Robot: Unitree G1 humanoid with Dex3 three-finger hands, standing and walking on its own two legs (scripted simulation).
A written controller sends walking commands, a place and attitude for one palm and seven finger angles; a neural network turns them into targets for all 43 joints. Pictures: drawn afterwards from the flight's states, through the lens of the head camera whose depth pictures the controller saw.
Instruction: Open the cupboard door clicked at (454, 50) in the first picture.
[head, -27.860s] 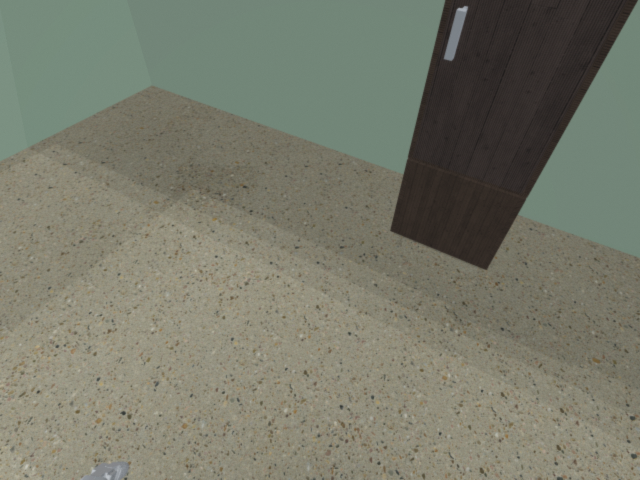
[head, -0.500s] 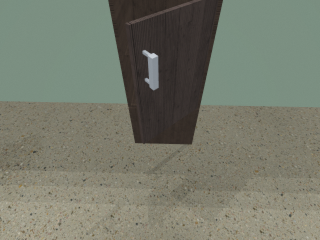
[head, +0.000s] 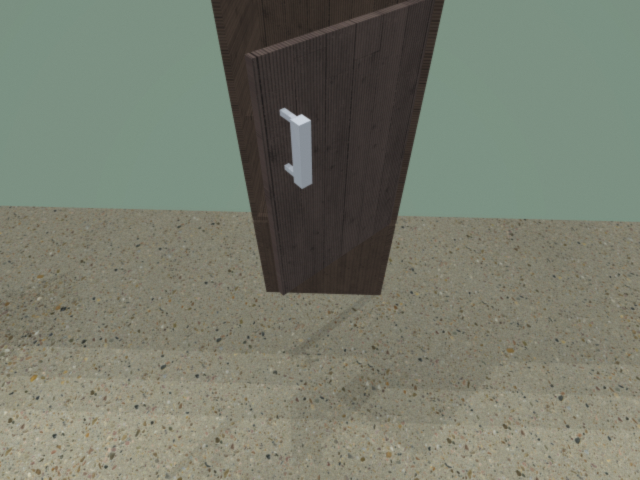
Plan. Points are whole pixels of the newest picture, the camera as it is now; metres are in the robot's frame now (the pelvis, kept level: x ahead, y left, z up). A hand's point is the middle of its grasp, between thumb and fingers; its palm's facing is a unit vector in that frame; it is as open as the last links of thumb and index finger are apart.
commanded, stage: walk to a spot facing it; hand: left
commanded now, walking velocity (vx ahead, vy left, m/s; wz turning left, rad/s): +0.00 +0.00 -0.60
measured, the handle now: (294, 148) +0.60 +0.08 +0.09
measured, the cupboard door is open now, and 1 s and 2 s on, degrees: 42 42 42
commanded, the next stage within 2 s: none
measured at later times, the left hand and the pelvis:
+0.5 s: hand out of the picture +0.08 +0.20 -0.18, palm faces -0.17 -0.96 -0.24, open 7.4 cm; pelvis -0.02 +0.01 -0.01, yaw -13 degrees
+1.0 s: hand out of the picture +0.12 +0.13 -0.19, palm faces -0.45 -0.87 -0.21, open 7.4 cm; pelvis -0.02 -0.01 -0.02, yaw -31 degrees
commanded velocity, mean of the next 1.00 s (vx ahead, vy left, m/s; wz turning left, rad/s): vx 0.00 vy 0.00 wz -0.60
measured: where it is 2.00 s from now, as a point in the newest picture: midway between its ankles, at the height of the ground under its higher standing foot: outside the picture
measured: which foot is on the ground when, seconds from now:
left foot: down 0.00-0.62, up 0.64-0.98, down 1.00-1.00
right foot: down 0.00-0.36, up 0.38-0.62, down 0.64-0.98, up 1.00-1.00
